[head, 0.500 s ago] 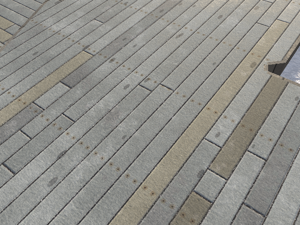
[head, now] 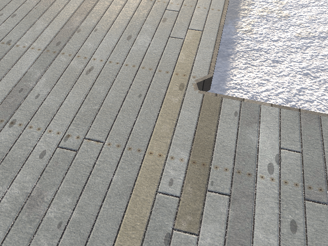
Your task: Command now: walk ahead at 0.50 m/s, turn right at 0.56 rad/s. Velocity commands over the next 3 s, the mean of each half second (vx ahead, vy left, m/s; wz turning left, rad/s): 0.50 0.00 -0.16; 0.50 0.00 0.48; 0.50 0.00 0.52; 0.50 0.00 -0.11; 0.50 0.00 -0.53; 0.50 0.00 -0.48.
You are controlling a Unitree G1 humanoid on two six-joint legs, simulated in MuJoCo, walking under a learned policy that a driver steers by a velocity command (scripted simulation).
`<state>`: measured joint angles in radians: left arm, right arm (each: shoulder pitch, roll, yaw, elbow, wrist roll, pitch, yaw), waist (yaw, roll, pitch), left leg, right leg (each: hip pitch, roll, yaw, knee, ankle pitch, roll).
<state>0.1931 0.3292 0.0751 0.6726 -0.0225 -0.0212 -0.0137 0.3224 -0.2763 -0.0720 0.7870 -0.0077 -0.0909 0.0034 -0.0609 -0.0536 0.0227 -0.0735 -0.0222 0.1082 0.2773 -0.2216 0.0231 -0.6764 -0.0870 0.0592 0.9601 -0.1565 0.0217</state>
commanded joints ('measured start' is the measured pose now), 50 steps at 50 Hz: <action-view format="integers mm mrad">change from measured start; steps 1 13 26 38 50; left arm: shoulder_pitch -59 260 37 76 -62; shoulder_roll -2 182 65 159 42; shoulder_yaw -14 47 18 44 -2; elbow -82 -78 39 97 -22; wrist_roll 1 16 41 2 40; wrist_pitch -16 -16 -91 -11 -74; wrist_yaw -20 -6 9 47 20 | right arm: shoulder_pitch -85 71 -125 -14 -61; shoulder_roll -156 -147 -69 -170 -173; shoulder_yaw -34 9 4 -50 -37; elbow -65 -4 -37 -106 -141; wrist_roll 6 35 31 33 22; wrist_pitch -16 -15 40 49 22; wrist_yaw -7 12 10 51 -5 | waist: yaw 14 208 74 -61 58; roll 113 -83 7 -20 85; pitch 28 -456 25 -129 -24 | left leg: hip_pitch -9 -615 -594 -165 -154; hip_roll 259 36 144 -49 141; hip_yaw -90 -193 -205 4 -379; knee -131 1078 573 284 -59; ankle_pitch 290 -389 287 83 363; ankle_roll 149 -15 -44 135 262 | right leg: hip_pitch -6 1096 556 720 63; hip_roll -19 -329 -121 -147 1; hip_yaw -7 705 -126 -288 -12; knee -152 -599 -849 -257 -63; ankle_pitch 155 -130 231 898 -10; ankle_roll -7 -396 -203 -96 53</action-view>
